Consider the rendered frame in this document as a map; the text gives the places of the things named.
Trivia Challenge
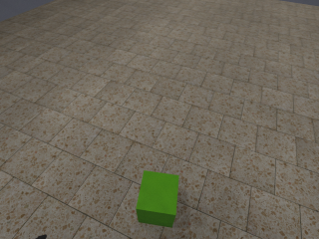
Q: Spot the carton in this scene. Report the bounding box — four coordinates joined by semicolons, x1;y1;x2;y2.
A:
136;170;179;228

